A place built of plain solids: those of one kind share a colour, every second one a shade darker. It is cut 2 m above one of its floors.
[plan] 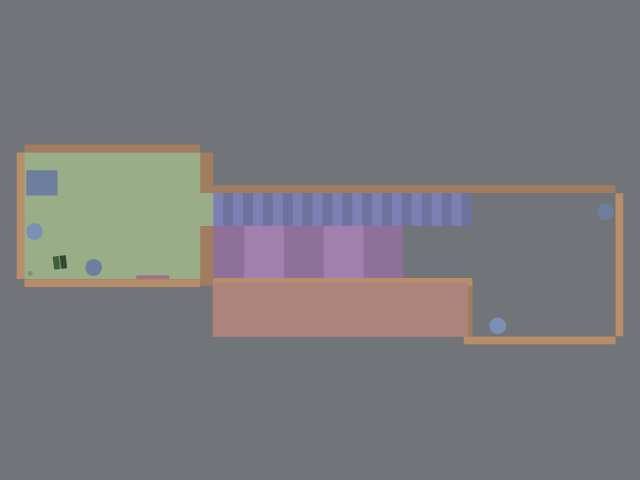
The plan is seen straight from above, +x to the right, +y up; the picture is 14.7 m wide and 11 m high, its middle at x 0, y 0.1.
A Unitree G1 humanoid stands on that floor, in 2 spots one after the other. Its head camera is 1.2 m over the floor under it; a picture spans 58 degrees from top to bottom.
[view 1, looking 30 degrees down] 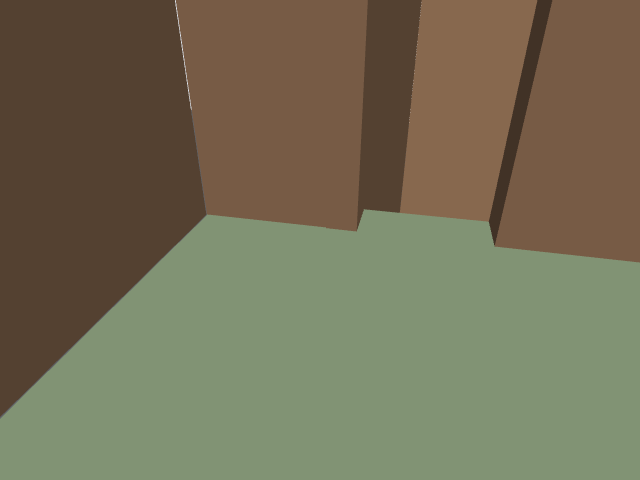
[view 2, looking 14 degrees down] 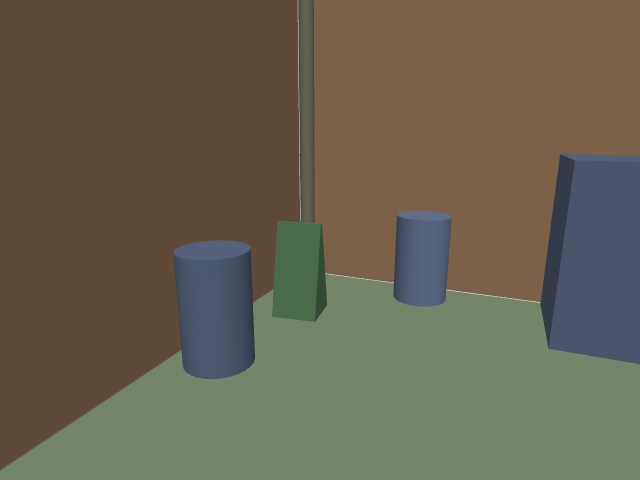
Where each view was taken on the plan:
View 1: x -4.91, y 0.89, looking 13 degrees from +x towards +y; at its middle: floor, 2.40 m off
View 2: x -3.45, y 0.80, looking -157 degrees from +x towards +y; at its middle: sign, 2.80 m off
